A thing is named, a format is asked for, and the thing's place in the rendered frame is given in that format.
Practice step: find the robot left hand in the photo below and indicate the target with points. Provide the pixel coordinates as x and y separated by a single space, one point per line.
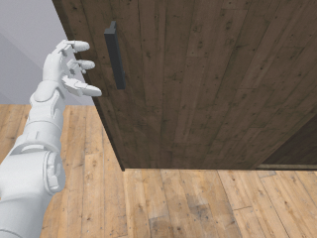
56 69

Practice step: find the robot left forearm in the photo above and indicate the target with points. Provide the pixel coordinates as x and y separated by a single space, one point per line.
44 125

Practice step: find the wardrobe door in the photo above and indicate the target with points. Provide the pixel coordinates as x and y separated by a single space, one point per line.
210 84
299 149

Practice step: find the left robot upper arm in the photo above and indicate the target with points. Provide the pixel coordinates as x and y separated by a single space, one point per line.
28 183

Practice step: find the handle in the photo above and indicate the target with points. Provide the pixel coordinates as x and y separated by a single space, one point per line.
113 48

